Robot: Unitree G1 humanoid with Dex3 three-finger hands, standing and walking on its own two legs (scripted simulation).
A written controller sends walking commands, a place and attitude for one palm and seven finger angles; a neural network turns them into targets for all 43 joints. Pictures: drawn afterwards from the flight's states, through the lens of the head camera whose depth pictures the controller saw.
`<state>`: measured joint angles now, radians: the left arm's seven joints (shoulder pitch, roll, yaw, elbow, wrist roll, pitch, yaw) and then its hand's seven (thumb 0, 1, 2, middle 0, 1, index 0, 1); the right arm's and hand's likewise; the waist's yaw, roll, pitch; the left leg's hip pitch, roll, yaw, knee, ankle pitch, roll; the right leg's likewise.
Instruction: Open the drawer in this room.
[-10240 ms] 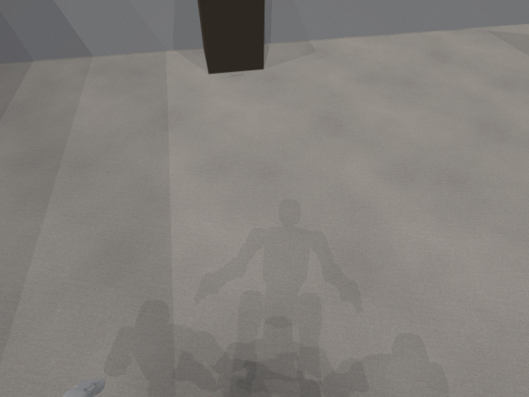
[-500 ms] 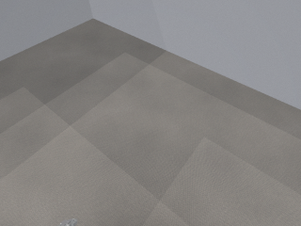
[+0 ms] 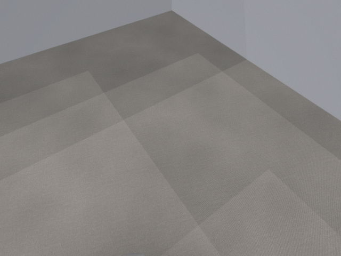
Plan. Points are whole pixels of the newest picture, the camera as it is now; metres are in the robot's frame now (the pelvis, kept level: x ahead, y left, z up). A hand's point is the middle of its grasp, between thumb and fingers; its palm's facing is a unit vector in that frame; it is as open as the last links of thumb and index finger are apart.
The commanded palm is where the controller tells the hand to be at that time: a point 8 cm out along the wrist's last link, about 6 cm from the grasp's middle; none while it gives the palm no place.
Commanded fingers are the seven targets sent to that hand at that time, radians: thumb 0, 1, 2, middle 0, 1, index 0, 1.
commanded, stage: turn or walk to find it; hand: left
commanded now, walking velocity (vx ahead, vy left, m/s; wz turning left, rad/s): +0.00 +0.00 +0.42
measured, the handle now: out of the picture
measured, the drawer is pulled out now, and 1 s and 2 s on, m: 0.00 0.00 0.00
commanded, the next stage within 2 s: none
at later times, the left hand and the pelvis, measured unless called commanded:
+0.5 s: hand out of the picture +0.06 +0.21 -0.15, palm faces +0.20 -0.94 -0.28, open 7.4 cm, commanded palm none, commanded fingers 0.00 0.90 0.90 -0.20 -0.30 -0.20 -0.30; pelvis -0.01 -0.01 +0.00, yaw +11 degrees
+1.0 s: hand out of the picture -0.11 +0.22 -0.19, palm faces +0.45 -0.86 -0.25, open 7.4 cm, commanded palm none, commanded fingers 0.00 0.90 0.90 -0.20 -0.30 -0.20 -0.30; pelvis -0.04 +0.02 -0.01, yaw +24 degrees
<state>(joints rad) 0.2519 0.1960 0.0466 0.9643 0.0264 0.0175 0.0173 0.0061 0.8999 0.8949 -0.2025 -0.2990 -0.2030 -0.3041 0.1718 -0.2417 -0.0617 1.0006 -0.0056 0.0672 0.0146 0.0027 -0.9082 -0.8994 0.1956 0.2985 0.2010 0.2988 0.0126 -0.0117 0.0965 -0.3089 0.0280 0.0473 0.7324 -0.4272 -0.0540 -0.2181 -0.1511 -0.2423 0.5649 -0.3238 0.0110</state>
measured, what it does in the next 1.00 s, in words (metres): steps on the spot, turning left: left foot, then right foot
